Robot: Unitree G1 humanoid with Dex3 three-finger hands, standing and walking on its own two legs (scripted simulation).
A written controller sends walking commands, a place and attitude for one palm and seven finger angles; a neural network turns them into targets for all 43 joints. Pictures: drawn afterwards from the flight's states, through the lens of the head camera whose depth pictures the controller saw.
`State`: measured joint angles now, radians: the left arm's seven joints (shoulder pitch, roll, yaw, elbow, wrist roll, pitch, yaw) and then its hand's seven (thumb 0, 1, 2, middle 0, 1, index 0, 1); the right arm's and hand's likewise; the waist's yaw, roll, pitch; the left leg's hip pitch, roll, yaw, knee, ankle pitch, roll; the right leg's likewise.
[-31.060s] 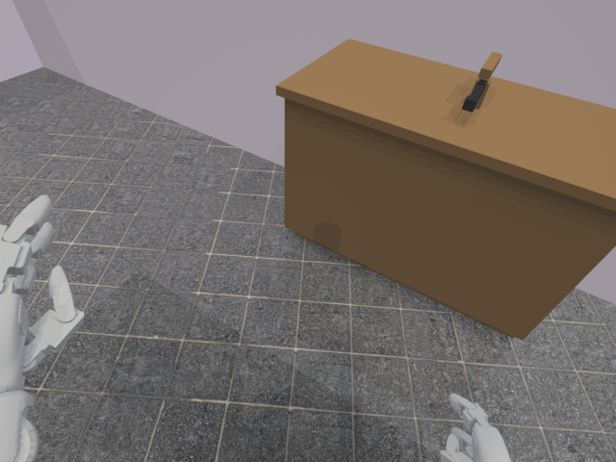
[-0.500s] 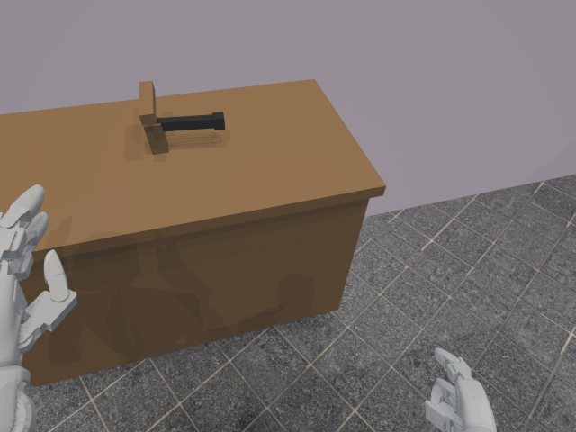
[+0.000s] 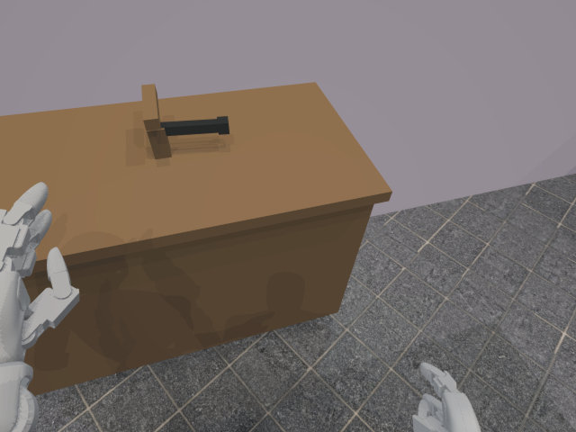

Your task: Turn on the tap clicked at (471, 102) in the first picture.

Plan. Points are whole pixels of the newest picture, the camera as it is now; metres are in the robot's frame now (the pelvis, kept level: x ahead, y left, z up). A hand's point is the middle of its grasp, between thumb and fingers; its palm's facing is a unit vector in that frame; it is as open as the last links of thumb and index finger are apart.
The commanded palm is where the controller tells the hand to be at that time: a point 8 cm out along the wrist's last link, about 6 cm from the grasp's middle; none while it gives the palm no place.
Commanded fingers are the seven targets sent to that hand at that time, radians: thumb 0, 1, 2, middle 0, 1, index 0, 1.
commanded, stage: stand and check the lever's angle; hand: left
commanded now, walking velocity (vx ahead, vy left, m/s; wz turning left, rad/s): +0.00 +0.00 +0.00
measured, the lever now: (223, 125) +0.71 +0.20 +0.02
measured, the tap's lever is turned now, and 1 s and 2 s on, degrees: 83 83 83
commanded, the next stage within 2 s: stand and wait in 0.26 s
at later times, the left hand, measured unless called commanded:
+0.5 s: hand (79, 300) +0.21 +0.23 +0.16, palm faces +0.41 -0.85 -0.34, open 7.5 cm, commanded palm +0.15 +0.27 +0.17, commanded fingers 0.00 0.90 0.90 -0.20 -0.30 -0.20 -0.30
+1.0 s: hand (81, 303) +0.20 +0.23 +0.16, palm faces +0.40 -0.84 -0.35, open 7.5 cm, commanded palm +0.15 +0.27 +0.17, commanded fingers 0.00 0.90 0.90 -0.20 -0.30 -0.20 -0.30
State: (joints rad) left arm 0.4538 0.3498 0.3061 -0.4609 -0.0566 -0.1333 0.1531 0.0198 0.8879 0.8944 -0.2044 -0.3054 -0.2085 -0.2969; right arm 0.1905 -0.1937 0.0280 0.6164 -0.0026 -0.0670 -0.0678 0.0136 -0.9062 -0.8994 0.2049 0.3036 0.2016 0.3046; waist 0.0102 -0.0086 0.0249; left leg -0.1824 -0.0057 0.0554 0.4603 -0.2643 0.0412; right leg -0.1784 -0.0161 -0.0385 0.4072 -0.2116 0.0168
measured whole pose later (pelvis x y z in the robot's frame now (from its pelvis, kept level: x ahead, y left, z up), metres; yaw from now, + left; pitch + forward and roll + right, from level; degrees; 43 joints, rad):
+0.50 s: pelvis -0.01 -0.01 +0.00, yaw +0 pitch -1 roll -1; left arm 0.45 0.33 0.30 -0.43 -0.06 -0.12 0.16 0.02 0.89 0.89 -0.20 -0.31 -0.21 -0.30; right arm 0.19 -0.21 0.02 0.62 0.00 -0.05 -0.08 0.01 -0.91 -0.90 0.20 0.30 0.20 0.30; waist 0.01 0.03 0.00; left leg -0.18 0.01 0.05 0.45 -0.25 0.02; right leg -0.17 0.00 -0.04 0.39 -0.20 0.00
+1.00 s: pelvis -0.01 -0.01 +0.00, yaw +0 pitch -1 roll -1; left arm 0.46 0.34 0.30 -0.44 -0.06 -0.11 0.16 0.02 0.89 0.89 -0.21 -0.31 -0.21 -0.30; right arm 0.19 -0.22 0.01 0.62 0.00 -0.05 -0.08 0.01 -0.91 -0.90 0.20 0.30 0.20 0.30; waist 0.01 0.03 0.00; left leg -0.18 0.02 0.05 0.44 -0.24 0.02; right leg -0.17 0.01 -0.04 0.38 -0.19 0.00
